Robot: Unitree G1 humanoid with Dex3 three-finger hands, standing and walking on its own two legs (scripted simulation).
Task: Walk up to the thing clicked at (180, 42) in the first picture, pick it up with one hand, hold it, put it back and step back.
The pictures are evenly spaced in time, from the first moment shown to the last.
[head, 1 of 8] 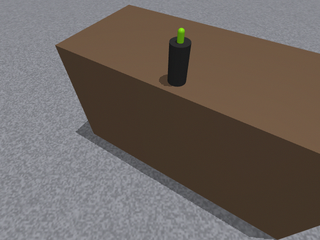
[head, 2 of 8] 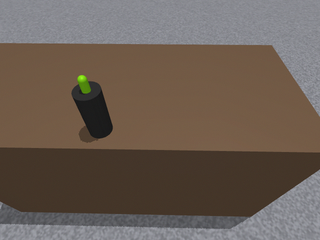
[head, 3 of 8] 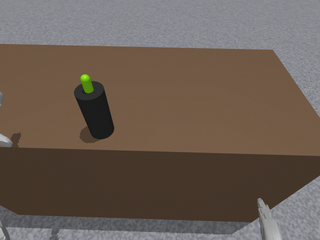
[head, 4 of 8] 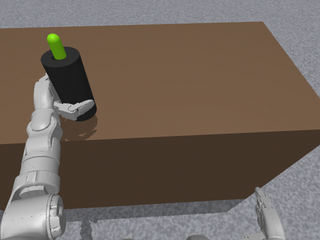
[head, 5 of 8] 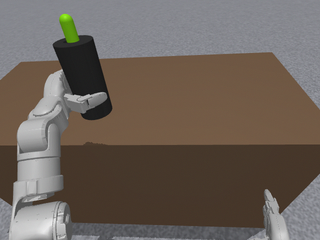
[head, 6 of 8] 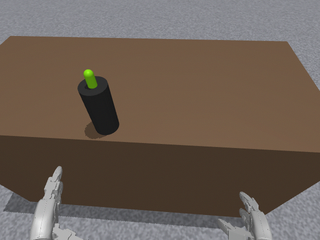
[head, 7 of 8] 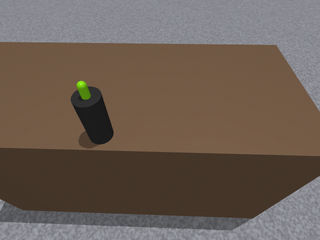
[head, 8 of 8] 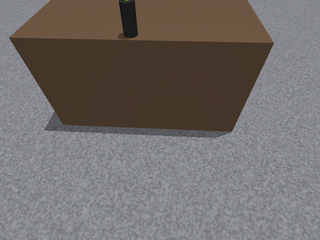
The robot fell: no
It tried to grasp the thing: yes
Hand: left
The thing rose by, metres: 0.23
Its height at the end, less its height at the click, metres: +0.00
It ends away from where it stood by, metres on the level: 0.02
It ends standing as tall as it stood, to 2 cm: yes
